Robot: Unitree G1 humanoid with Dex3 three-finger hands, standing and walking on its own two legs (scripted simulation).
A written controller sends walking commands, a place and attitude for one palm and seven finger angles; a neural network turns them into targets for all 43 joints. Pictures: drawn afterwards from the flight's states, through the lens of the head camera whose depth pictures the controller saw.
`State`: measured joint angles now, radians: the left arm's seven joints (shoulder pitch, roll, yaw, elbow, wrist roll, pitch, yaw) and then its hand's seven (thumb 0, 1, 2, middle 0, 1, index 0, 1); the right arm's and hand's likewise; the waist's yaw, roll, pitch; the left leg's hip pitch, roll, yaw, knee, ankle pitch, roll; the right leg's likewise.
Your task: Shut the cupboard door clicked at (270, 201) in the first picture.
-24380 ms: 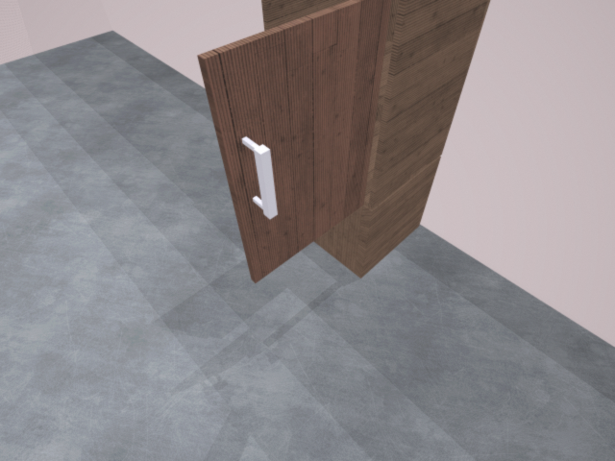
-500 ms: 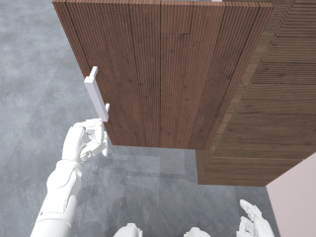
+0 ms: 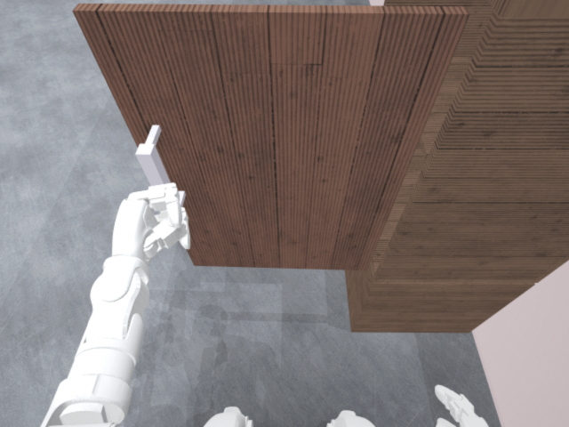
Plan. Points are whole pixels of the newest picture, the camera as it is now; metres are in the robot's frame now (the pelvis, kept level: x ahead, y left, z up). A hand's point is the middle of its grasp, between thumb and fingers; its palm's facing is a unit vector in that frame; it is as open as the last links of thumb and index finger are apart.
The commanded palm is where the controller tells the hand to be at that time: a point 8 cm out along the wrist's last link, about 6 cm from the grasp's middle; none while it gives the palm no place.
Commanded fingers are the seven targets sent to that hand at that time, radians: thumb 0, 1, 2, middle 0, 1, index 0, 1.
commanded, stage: bring the fist close to the handle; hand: left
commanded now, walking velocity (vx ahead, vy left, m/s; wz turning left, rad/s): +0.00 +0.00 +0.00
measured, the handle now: (166, 178) +0.47 +0.20 +0.06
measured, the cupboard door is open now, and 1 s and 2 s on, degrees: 88 80 69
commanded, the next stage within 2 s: push the door shut along its arc in 0.18 s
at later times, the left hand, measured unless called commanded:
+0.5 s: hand (186, 220) +0.39 +0.15 +0.06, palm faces -0.08 -1.00 -0.04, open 3.1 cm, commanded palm +0.38 +0.21 +0.07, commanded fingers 0.00 0.90 0.90 -1.30 -1.50 -1.30 -1.50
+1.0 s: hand (194, 189) +0.45 +0.15 +0.07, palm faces -0.20 -0.98 -0.02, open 3.1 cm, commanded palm +0.44 +0.19 +0.07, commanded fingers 0.00 0.90 0.90 -1.30 -1.50 -1.30 -1.50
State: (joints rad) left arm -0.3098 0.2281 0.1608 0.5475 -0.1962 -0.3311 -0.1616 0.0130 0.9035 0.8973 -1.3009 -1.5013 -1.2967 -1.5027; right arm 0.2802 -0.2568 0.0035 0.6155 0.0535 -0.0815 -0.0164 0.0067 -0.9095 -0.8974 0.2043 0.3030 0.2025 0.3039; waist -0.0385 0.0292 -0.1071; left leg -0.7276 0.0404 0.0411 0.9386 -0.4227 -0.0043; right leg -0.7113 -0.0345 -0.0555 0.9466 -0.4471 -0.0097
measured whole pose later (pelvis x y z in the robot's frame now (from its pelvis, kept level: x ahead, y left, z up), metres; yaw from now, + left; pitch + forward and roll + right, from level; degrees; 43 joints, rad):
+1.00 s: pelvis -0.01 +0.01 -0.01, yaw +0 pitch +17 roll -1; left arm -0.76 0.36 0.22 1.03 -0.18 -0.36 -0.34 0.01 0.90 0.90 -1.30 -1.50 -1.30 -1.50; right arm 0.34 -0.27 0.01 0.66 0.05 -0.03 -0.02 0.00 -0.91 -0.90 0.21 0.30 0.20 0.30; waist -0.11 0.03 -0.10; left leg -0.89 0.04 0.03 1.02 -0.42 0.01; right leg -0.85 -0.04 -0.06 1.00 -0.44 0.00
